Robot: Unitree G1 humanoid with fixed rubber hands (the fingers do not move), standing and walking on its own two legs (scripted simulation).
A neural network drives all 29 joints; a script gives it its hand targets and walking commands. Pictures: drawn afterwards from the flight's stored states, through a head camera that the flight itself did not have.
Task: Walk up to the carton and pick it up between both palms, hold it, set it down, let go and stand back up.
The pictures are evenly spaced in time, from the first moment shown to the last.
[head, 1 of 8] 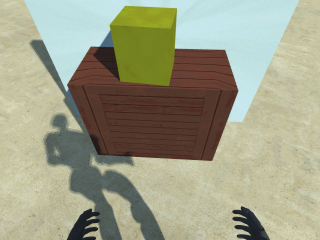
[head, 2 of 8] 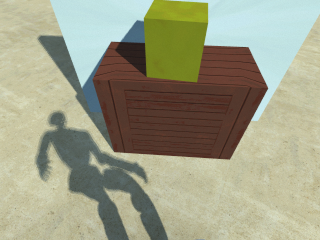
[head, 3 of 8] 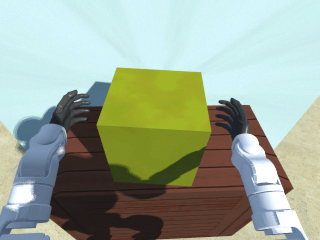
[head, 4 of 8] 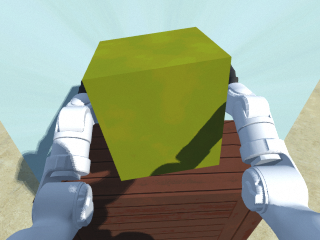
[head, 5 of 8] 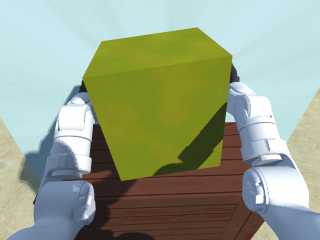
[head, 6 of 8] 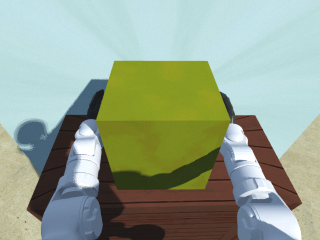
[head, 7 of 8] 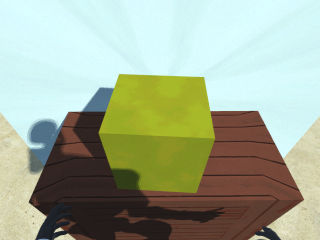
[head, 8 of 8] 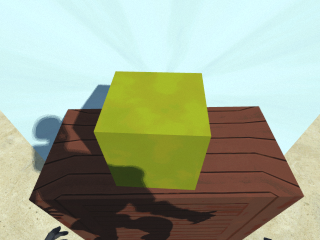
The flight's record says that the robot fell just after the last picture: no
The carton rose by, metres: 0.20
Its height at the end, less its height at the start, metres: +0.00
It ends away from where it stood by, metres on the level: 0.00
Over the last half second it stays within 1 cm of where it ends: yes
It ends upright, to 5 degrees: yes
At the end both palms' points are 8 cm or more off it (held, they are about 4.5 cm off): yes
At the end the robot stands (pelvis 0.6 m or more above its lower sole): yes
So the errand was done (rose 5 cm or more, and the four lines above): yes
